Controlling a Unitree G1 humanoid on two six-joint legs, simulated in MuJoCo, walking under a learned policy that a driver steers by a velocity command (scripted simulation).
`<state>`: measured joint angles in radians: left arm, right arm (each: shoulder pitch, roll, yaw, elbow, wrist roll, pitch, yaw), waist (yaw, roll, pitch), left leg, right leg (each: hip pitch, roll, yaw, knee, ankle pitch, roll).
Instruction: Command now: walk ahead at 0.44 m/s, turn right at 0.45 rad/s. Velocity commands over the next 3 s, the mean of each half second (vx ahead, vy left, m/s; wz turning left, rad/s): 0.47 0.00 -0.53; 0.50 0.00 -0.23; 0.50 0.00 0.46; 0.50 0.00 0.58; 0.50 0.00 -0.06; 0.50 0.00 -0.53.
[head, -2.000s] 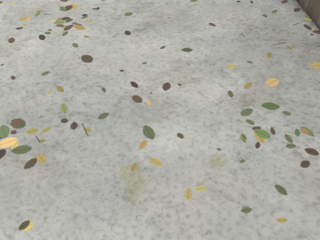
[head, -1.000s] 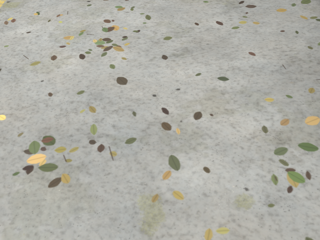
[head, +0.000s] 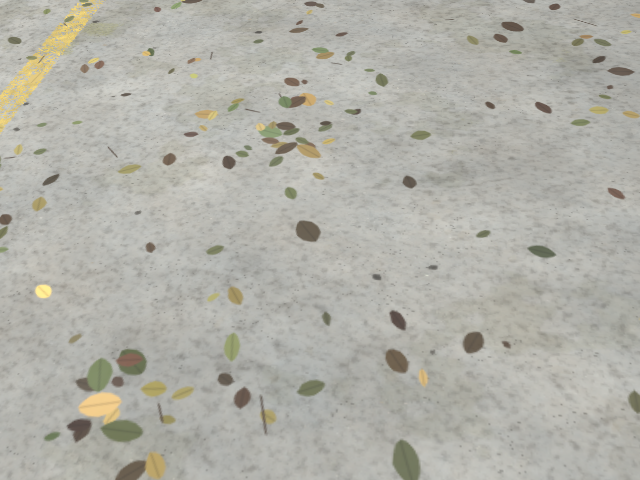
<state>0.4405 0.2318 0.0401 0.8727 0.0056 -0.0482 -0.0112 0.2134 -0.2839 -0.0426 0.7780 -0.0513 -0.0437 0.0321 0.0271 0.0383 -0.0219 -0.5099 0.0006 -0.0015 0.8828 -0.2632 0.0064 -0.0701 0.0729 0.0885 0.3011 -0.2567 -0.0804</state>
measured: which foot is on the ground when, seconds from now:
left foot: up 0.00-0.22, down 0.24-0.76, up 0.78-1.00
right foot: down 0.00-0.26, up 0.28-0.74, down 0.76-1.00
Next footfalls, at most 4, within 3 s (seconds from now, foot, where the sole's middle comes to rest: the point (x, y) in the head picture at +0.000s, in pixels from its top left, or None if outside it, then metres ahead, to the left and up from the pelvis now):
0.24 left None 0.31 0.10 -0.78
0.76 right None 0.51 -0.19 -0.78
1.32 left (415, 345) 0.84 -0.13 -0.78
1.84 right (470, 245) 1.15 -0.30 -0.78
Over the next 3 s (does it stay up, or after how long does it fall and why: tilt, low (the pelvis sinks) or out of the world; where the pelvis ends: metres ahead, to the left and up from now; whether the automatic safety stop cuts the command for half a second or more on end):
stays up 1.54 -0.16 -0.01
